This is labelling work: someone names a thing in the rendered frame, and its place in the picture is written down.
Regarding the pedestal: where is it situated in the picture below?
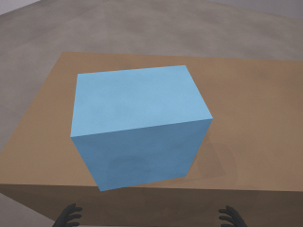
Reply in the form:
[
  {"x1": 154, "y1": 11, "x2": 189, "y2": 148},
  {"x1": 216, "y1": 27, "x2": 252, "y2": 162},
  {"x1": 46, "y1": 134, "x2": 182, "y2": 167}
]
[{"x1": 0, "y1": 51, "x2": 303, "y2": 227}]

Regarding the carton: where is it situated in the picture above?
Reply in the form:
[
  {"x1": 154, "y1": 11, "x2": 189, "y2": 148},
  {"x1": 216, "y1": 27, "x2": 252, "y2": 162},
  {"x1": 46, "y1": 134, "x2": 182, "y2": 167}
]
[{"x1": 70, "y1": 65, "x2": 213, "y2": 192}]

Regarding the robot left hand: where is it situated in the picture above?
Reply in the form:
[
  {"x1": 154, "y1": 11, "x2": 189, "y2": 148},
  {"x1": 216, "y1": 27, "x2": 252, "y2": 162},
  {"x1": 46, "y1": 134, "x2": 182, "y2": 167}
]
[{"x1": 52, "y1": 203, "x2": 82, "y2": 227}]

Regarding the robot right hand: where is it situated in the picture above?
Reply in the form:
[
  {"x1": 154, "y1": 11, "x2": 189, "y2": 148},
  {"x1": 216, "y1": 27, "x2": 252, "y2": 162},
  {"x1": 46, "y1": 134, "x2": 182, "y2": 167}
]
[{"x1": 218, "y1": 205, "x2": 247, "y2": 227}]

